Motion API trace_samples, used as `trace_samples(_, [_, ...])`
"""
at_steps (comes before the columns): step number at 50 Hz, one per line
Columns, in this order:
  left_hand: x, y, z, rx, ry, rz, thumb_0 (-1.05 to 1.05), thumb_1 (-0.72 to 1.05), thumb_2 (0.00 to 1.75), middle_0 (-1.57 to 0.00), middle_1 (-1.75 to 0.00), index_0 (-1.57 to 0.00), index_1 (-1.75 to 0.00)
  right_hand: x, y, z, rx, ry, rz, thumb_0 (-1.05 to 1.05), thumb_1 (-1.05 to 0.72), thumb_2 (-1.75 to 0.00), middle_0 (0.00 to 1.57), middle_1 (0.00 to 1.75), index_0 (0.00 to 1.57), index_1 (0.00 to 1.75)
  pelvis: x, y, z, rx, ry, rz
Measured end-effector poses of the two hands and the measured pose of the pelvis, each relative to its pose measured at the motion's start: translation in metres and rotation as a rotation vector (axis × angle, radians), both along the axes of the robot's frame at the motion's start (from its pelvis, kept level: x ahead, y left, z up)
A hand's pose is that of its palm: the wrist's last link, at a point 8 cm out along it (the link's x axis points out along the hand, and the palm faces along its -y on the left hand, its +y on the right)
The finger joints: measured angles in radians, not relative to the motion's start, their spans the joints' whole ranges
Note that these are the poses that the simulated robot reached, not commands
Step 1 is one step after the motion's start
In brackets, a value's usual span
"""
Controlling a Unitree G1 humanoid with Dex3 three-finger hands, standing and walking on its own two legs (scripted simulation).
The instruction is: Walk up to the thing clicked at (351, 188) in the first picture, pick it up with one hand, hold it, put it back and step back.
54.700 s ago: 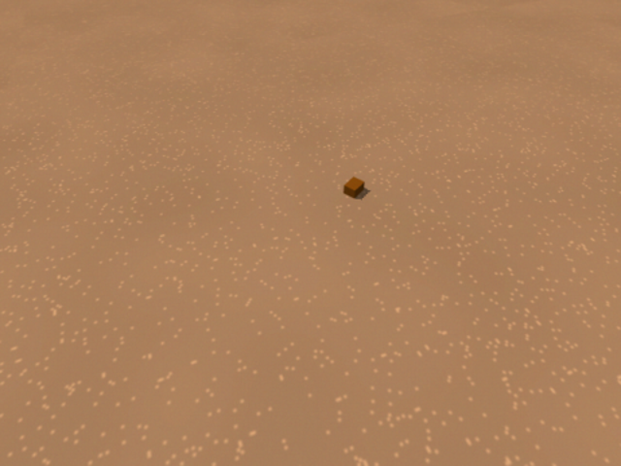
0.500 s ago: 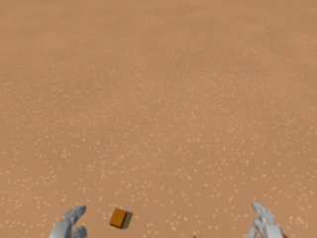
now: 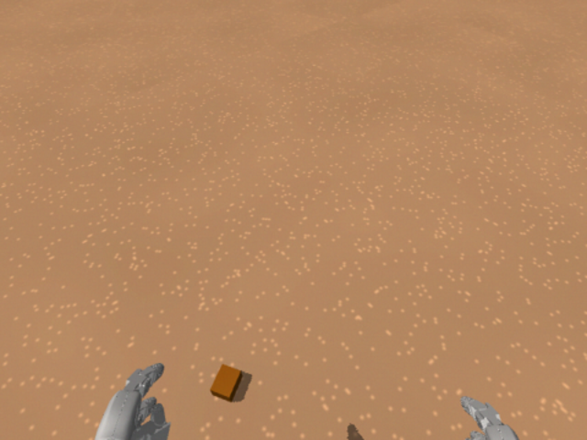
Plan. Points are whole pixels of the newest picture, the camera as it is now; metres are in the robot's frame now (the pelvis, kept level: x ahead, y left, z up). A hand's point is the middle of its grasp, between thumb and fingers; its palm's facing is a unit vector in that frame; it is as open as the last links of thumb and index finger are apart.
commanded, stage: stand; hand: left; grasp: from above
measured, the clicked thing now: (226, 382) +0.43 +0.24 -0.70
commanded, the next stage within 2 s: none
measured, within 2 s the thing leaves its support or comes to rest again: neither
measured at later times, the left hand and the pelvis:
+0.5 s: hand out of the picture +0.05 +0.24 -0.11, palm faces +0.03 -0.94 -0.33, open 7.4 cm; pelvis +0.01 +0.01 +0.05, yaw +0 degrees
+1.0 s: hand out of the picture +0.06 +0.25 -0.10, palm faces +0.02 -0.94 -0.34, open 7.4 cm; pelvis +0.00 +0.00 +0.06, yaw +0 degrees
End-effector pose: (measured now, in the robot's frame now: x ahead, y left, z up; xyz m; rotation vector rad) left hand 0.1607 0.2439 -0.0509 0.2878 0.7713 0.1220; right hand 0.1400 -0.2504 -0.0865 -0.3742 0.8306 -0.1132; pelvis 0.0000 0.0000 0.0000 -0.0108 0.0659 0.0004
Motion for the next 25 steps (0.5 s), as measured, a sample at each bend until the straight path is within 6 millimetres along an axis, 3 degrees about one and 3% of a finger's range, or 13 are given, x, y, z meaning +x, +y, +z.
trace_samples(4, [-0.018,0.019,-0.016,0.026,0.095,0.035,0.01,0.9,0.9,-0.2,-0.3,-0.21,-0.3,-0.016,-0.014,-0.002,0.017,0.126,-0.026,0.02,-0.9,-0.9,0.21,0.3,0.21,0.3,0.0,0.001,0.009,0.013,-0.036,-0.001])
trace_samples(10, [-0.06,0.04,-0.03,0.039,0.257,0.106,0.01,0.9,0.9,-0.2,-0.3,-0.2,-0.3,-0.041,-0.027,0.002,0.01,0.234,-0.098,0.01,-0.9,-0.9,0.2,0.3,0.21,0.3,0.005,0.005,0.022,0.009,-0.072,-0.003])
trace_samples(18, [-0.107,0.044,-0.031,0.023,0.424,0.165,0.01,0.9,0.9,-0.2,-0.3,-0.2,-0.3,-0.061,-0.022,0.007,0.024,0.331,-0.143,0.01,-0.9,-0.9,0.2,0.3,0.2,0.3,0.01,0.008,0.04,0.005,-0.107,-0.001])
trace_samples(25, [-0.123,0.044,-0.027,0.018,0.477,0.186,0.01,0.9,0.9,-0.2,-0.3,-0.2,-0.3,-0.066,-0.015,0.009,0.047,0.361,-0.152,0.01,-0.9,-0.9,0.2,0.3,0.2,0.3,0.008,0.009,0.049,0.006,-0.131,0.003])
